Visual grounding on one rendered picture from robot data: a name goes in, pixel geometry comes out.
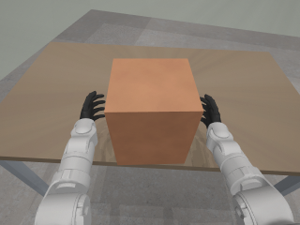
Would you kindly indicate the robot right upper arm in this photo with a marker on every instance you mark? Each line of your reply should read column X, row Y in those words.
column 261, row 206

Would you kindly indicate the carton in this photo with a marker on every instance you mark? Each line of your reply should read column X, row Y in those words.
column 153, row 110

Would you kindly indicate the left robot hand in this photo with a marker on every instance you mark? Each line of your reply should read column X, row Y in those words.
column 88, row 110

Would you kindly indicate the right robot hand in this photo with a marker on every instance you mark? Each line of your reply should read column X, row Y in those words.
column 211, row 112

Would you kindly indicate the robot right forearm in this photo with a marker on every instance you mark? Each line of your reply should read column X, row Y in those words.
column 233, row 163

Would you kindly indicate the robot left forearm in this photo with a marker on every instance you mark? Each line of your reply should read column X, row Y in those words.
column 74, row 171

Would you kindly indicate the table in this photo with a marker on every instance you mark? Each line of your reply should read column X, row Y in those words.
column 255, row 99

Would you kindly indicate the robot left upper arm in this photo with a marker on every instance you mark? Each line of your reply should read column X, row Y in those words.
column 71, row 208

